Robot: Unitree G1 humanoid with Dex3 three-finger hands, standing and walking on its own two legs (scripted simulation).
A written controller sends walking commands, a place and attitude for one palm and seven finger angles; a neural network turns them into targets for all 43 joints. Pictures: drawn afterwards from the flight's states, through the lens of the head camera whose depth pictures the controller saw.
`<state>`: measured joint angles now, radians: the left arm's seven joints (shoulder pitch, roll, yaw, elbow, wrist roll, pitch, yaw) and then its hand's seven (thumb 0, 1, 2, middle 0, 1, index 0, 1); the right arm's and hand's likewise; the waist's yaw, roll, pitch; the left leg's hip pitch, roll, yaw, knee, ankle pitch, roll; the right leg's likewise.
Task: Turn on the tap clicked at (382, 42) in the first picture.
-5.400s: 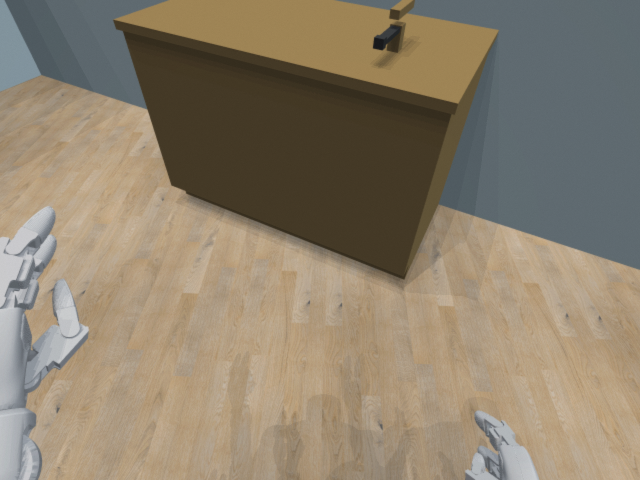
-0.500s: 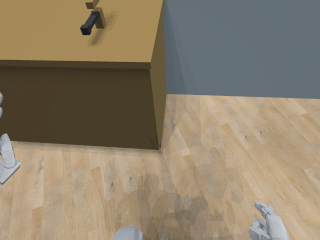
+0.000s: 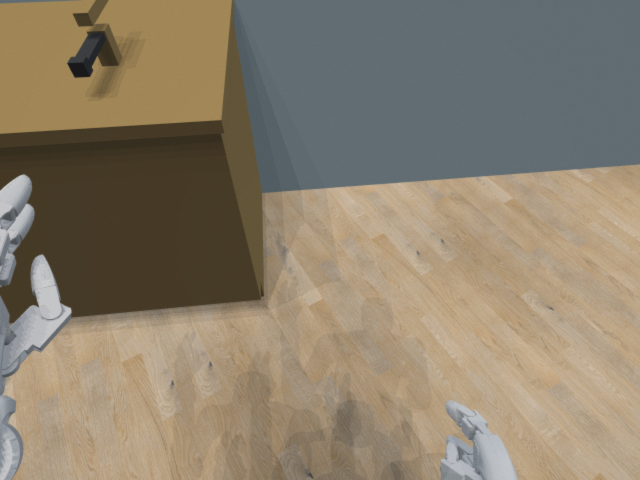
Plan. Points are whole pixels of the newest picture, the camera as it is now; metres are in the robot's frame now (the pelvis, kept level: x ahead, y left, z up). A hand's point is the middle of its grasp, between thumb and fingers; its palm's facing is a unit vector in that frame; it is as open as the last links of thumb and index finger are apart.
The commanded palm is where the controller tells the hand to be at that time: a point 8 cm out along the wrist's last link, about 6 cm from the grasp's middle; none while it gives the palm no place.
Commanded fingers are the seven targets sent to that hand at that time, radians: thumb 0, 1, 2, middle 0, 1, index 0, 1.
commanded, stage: turn to face it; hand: left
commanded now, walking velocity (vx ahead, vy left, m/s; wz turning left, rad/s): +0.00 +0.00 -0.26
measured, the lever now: (80, 66) +0.73 +0.55 +0.10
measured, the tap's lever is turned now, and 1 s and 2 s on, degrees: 0 0 0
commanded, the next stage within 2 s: take the last steps up to it in 0.10 s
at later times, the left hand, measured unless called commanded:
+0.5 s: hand (93, 325) +0.20 +0.22 +0.18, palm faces +0.39 -0.81 -0.43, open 7.4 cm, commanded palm +0.16 +0.25 +0.18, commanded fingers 0.00 0.90 0.90 -0.20 -0.30 -0.20 -0.30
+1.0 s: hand (113, 265) +0.27 +0.24 +0.17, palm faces +0.39 -0.80 -0.46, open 7.4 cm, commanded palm +0.22 +0.28 +0.18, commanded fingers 0.00 0.90 0.90 -0.20 -0.30 -0.20 -0.30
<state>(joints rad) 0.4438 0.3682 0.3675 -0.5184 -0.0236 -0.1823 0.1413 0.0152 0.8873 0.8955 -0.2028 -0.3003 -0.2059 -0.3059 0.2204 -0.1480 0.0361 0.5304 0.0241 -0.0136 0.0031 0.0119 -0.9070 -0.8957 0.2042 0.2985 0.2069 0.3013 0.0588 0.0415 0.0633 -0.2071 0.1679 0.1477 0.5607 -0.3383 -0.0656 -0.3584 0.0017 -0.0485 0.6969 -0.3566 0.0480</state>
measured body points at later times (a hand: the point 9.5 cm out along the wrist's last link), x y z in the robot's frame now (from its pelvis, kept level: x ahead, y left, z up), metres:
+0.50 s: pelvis -0.02 -0.02 +0.01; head -0.03 -0.02 +0.46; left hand +0.17 +0.26 +0.20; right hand +0.09 -0.29 -0.09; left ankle -0.01 +0.09 -0.73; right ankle -0.04 -0.13 -0.68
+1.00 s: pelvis +0.05 +0.01 -0.01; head +0.09 +0.00 +0.44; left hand +0.24 +0.28 +0.19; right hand +0.20 -0.26 -0.10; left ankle +0.10 +0.12 -0.74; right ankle -0.03 -0.14 -0.73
